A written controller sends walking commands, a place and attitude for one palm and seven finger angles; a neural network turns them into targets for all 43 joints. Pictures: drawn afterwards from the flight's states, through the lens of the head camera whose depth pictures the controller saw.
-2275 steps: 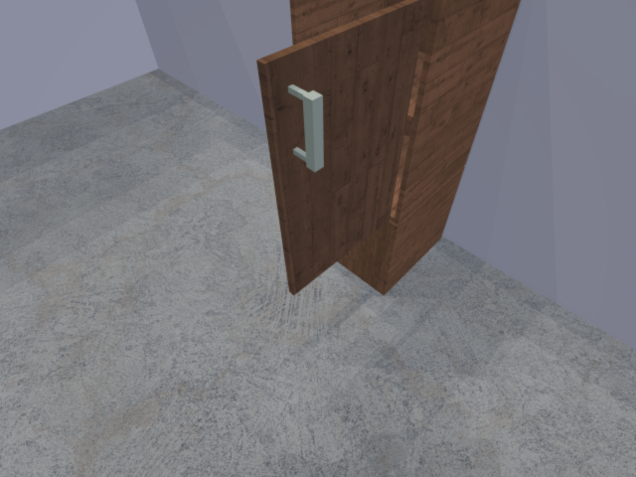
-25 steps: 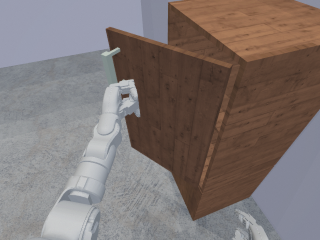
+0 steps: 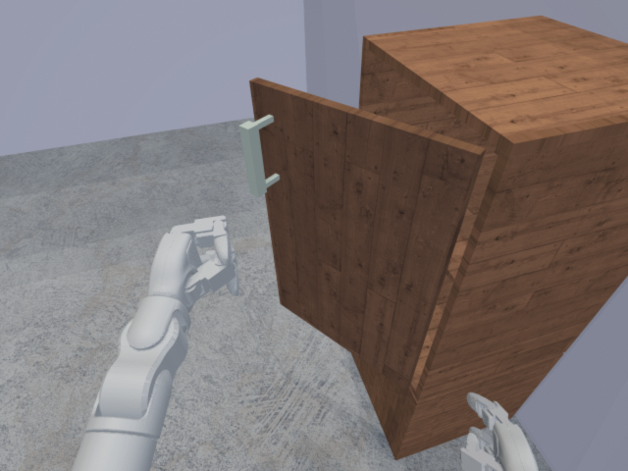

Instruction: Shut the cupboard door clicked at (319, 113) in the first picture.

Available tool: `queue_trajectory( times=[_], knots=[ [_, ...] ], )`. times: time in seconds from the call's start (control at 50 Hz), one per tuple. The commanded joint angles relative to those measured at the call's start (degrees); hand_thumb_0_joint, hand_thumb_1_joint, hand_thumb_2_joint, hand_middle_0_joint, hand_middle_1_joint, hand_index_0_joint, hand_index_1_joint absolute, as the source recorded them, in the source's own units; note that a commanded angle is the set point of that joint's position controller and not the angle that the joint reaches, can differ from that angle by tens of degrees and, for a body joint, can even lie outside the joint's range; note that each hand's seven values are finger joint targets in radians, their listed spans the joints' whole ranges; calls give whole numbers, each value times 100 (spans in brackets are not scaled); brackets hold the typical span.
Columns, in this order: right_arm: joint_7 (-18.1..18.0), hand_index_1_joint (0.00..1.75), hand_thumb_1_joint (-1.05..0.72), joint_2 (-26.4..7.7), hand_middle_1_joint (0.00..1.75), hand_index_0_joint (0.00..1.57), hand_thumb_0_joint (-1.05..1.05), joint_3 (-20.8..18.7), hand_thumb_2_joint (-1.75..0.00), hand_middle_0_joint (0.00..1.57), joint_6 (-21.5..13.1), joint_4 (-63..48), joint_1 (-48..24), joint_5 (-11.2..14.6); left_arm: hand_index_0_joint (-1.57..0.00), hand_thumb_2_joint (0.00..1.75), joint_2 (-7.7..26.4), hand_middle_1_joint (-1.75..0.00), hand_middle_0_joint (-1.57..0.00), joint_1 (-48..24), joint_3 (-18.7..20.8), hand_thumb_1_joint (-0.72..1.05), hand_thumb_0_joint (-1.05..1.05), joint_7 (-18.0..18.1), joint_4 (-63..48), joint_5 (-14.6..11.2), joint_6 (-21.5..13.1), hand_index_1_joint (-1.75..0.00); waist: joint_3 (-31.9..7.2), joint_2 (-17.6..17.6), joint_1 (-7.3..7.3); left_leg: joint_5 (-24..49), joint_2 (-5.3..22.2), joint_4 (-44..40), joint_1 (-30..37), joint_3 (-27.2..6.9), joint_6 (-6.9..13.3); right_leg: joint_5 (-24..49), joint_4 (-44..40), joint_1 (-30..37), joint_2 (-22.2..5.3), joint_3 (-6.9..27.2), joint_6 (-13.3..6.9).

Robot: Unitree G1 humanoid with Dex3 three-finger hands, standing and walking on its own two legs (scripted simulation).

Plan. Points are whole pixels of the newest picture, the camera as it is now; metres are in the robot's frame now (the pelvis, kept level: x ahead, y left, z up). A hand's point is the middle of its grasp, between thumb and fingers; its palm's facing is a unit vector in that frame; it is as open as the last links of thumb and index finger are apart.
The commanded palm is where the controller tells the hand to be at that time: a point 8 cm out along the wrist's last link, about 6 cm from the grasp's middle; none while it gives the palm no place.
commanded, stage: draw the hand back to the body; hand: left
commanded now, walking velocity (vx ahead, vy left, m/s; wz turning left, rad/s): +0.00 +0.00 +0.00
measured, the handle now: (262, 156) +0.57 +0.13 +0.14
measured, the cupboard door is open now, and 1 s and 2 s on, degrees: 34 34 34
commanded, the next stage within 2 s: step back with the hand held close in 1.12 s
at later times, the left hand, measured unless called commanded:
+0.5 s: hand (115, 312) +0.23 +0.23 +0.16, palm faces +0.30 -0.90 -0.31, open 4.3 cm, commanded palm +0.19 +0.27 +0.17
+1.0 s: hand (43, 344) +0.19 +0.28 +0.16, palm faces +0.46 -0.81 -0.36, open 7.3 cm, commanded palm +0.14 +0.32 +0.18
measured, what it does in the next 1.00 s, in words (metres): stands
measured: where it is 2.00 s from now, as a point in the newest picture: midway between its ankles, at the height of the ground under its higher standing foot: outside the picture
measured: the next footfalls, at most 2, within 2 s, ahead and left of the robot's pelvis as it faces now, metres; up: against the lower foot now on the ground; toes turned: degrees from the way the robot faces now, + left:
none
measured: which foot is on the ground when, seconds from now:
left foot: down 0.00-1.00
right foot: down 0.00-1.00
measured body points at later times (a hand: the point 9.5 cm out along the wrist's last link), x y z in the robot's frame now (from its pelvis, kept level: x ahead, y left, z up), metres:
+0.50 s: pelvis +0.00 +0.01 +0.01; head -0.02 -0.01 +0.46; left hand +0.21 +0.27 +0.18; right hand +0.17 -0.20 -0.10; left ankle -0.01 +0.07 -0.74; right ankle -0.01 -0.09 -0.73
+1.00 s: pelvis +0.01 +0.02 +0.01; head -0.01 +0.00 +0.46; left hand +0.16 +0.32 +0.18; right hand +0.20 -0.20 -0.08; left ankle -0.01 +0.07 -0.74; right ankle -0.01 -0.09 -0.73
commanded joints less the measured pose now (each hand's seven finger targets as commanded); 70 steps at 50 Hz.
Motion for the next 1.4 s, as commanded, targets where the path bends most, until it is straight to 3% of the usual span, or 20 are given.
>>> queue_trajectory(
  times=[0.0,0.02,0.04,0.06,0.16,0.28,0.3,0.48,0.58,0.72,0.74,0.84,0.96,1.06,1.2,1.22,1.24,1.26,1.3,1.38],
  knots=[
    [-71,30,-90,-449,30,20,0,-121,-90,20,-371,-964,-957,-5,-119,90,621,-138,-119,-1747,323,90,0,-24,-1726,-4,-302,-138,-783,-281,-47,1227,315,-484,638,-424,-199,1204,-412,-274,-185,62,71],
    [-66,30,-90,-461,30,20,0,-114,-90,20,-358,-953,-962,-3,-116,90,766,-135,-116,-1676,458,90,0,-31,-1750,9,-240,-135,-751,-200,-27,1157,316,-517,620,-442,-235,1110,-417,-286,-185,46,50],
    [-77,30,-90,-351,30,20,0,-95,-90,20,-377,-911,-873,-212,-113,90,841,-132,-113,-1420,90,90,0,212,-2264,532,-768,-132,-166,98,3,1029,309,-693,550,-527,-173,1011,-722,-466,-286,261,9],
    [-63,30,-90,-369,30,20,0,-103,-90,20,-356,-830,-786,-244,-111,90,827,-129,-111,-845,226,90,0,346,-1831,578,-907,-129,-93,-163,-16,896,370,-771,546,-566,-181,890,-757,-458,-278,225,-2],
    [-39,30,-90,-372,30,20,0,-122,-90,20,-185,-908,-775,-297,-97,90,1035,-114,-97,-170,468,90,0,477,-2187,716,-1309,-114,-391,-283,40,1122,427,-911,686,-494,-184,1089,-822,-35,-272,239,-12],
    [-80,30,-90,-396,30,20,0,-161,-90,20,-219,-888,-817,-343,-81,90,1570,-96,-81,470,1049,90,0,616,-2834,783,-1589,-96,-650,50,132,1478,434,-968,855,-464,-199,1309,-917,346,-271,282,-31],
    [-90,30,-90,-343,30,20,0,-172,-90,20,-226,-906,-805,-344,-78,90,1375,-93,-78,626,909,90,0,620,-2916,765,-1606,-93,-564,175,97,1553,436,-981,829,-476,-216,1346,-903,369,-276,270,-42],
    [-101,30,-90,-476,30,20,0,-301,-90,20,-275,-765,-774,-320,-53,90,1780,-66,-53,1907,1690,90,0,668,-2688,765,-1740,-66,-118,-325,217,1384,462,-1058,598,-489,-217,1089,-1041,287,-242,251,-6],
    [-90,30,-90,-485,30,20,0,-364,-90,20,-363,-759,-712,-310,-39,90,2152,-51,-39,2349,2224,90,0,705,-3188,759,-1865,-51,-324,136,282,1784,480,-984,645,-511,-287,1368,-962,449,-250,269,-13],
    [-113,30,-90,-474,30,20,0,-426,-90,20,-428,-731,-627,-290,-20,90,2328,-30,-20,3022,2735,90,0,747,-3134,693,-1887,-30,19,94,294,1710,475,-963,502,-465,-280,1324,-1053,297,-251,272,-3],
    [-107,30,-90,-459,30,20,0,-423,-90,20,-440,-710,-622,-288,-20,90,2010,-30,-20,2931,2421,90,0,721,-3111,700,-1885,-30,109,162,211,1648,476,-982,564,-480,-291,1224,-1052,187,-251,257,3],
    [-140,30,-90,-552,30,20,0,-454,-90,20,-536,-649,-574,-312,-20,90,1874,-30,-20,2391,2120,90,0,791,-3009,779,-1845,-30,158,21,131,1418,490,-1053,673,-591,-289,977,-1051,33,-239,216,23],
    [-152,30,-90,-510,30,20,0,-423,-90,20,-564,-675,-599,-344,-20,90,2134,-30,-20,2520,2385,90,0,825,-3250,776,-1858,-30,-230,39,264,1628,449,-1065,705,-582,-308,1156,-1005,375,-247,224,10],
    [-109,30,-90,-473,30,20,0,-372,-90,20,-546,-647,-608,-356,-20,90,2153,-30,-20,2656,2474,90,0,811,-3279,771,-1818,-30,-13,423,286,1940,485,-1094,642,-603,-425,1302,-1020,399,-220,222,-16],
    [-85,30,-90,-492,30,20,0,-419,-90,20,-450,-670,-584,-359,-20,90,1972,-30,-20,2857,2383,90,0,739,-2985,726,-1745,-30,91,-122,253,1938,507,-1111,601,-533,-384,1328,-1085,401,-216,236,8],
    [-88,30,-90,-520,30,20,0,-423,-90,20,-443,-672,-566,-360,-20,90,2087,-30,-20,2825,2487,90,0,742,-3002,722,-1753,-30,-18,-170,279,1989,496,-1096,603,-533,-371,1398,-1066,442,-217,224,17],
    [-103,30,-90,-576,30,20,0,-440,-90,20,-383,-903,-632,-274,-20,90,2995,-30,-20,1927,3308,90,0,774,-3629,777,-2009,-30,318,9,153,1263,637,-879,14,-636,-114,1861,-1122,192,-487,936,-3],
    [-138,30,-90,-491,30,20,0,-438,-90,20,-331,-733,-536,-323,-20,90,2581,-30,-20,2519,3038,90,0,738,-3057,746,-2037,-30,220,-397,110,1085,593,-743,-1,-694,-96,1910,-1120,143,-693,999,-62],
    [-117,30,-90,-533,30,20,0,-481,-90,20,-251,-765,-539,-324,-20,90,2275,-30,-20,2912,2714,90,0,690,-3037,794,-2022,-30,12,-366,71,1321,616,-552,163,-667,-120,2212,-1008,6,-855,1122,-102],
    [-153,30,-90,-631,30,20,0,-542,-90,20,-130,-908,-536,-313,-20,90,2203,-30,-20,3354,2582,90,0,727,-3305,810,-1989,-30,-603,265,82,2400,863,-558,409,-652,-139,2360,-419,-15,-724,845,49]
  ],
)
